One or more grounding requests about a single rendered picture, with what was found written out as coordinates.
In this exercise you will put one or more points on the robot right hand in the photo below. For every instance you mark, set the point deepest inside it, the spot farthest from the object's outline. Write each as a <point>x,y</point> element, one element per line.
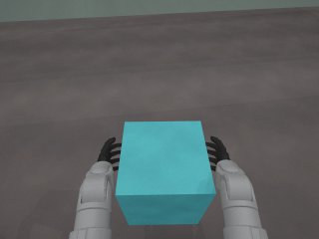
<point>220,153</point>

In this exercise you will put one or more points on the carton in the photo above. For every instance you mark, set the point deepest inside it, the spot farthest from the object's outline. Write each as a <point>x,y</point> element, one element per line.
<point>164,175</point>

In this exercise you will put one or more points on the left robot forearm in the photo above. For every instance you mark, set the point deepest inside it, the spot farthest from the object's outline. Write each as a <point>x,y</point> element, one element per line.
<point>94,207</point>

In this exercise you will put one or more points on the right robot forearm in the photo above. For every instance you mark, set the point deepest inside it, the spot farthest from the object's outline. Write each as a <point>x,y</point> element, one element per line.
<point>238,203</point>

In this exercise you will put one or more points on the robot left hand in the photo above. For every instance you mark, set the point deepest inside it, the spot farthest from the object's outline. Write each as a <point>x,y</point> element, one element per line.
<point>106,152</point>

